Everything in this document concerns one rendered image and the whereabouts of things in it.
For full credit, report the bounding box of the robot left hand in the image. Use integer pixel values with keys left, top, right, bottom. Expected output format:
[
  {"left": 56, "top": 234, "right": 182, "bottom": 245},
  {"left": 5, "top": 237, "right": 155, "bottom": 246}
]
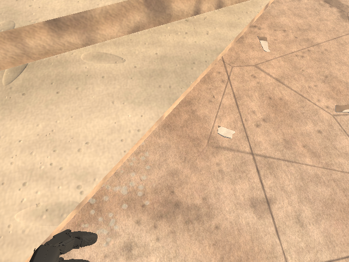
[{"left": 29, "top": 229, "right": 98, "bottom": 262}]

